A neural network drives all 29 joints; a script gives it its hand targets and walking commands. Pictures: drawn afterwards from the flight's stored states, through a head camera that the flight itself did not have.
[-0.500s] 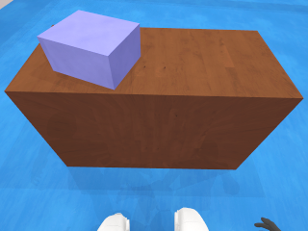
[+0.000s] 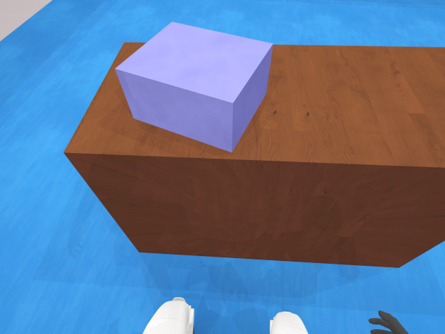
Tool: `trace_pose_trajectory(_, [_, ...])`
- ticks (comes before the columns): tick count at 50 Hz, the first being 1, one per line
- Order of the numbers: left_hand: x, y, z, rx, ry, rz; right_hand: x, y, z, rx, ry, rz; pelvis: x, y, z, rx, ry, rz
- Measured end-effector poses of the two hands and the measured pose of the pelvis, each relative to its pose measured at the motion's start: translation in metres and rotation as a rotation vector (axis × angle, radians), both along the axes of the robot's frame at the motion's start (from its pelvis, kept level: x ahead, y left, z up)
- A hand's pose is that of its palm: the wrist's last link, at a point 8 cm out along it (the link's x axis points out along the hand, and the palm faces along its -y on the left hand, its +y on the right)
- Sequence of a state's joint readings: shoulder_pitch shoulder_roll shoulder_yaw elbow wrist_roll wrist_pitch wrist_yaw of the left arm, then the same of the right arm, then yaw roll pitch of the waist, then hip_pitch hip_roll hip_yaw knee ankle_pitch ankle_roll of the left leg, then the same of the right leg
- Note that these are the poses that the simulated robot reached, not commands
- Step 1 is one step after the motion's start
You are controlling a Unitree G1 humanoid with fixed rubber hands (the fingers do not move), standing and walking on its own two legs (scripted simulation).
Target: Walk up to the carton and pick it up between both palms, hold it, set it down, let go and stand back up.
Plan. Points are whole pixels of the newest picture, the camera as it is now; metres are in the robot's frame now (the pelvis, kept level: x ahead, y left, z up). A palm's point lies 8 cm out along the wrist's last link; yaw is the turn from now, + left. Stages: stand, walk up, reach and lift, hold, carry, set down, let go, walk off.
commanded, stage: walk up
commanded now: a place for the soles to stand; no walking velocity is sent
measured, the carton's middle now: (199, 82) +0.66 +0.08 +0.05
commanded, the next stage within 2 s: none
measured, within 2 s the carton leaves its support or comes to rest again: neither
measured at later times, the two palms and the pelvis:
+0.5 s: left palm out of the picture +0.09 +0.28 -0.09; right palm out of the picture +0.07 -0.37 -0.07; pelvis +0.01 -0.03 +0.02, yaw -3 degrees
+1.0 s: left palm out of the picture +0.11 +0.25 -0.06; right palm out of the picture +0.07 -0.34 -0.07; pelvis +0.01 -0.04 +0.05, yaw -2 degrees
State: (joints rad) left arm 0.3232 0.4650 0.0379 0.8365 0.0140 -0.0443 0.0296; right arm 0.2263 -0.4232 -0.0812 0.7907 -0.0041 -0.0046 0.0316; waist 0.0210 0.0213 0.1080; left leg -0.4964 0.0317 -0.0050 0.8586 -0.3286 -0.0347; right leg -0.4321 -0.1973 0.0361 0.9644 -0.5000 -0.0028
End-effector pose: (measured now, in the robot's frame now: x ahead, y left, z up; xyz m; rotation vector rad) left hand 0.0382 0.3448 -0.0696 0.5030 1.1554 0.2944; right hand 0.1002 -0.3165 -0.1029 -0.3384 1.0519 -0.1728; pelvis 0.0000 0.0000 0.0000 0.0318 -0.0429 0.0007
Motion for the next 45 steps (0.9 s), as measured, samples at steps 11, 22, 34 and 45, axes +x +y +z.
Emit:
trace_pose_trajectory(11, [0.050,-0.006,-0.037,-0.131,0.028,-0.039,-0.004,0.019,0.020,-0.082,0.042,-0.031,0.009,0.013,0.005,-0.033,0.035,-0.025])
trace_pose_trajectory(22, [0.050,-0.052,-0.027,-0.150,0.038,-0.049,-0.033,-0.048,0.025,-0.162,0.138,-0.118,0.007,-0.024,0.012,-0.028,0.046,-0.047])
trace_pose_trajectory(34, [0.061,-0.080,-0.024,-0.194,0.002,-0.031,-0.026,-0.032,0.024,-0.070,0.087,-0.064,0.005,-0.033,0.022,-0.021,0.017,-0.043])
trace_pose_trajectory(45, [0.070,-0.098,0.005,-0.204,-0.015,-0.060,-0.020,-0.018,0.028,0.035,0.086,-0.072,0.004,-0.039,0.045,-0.024,0.012,-0.039])
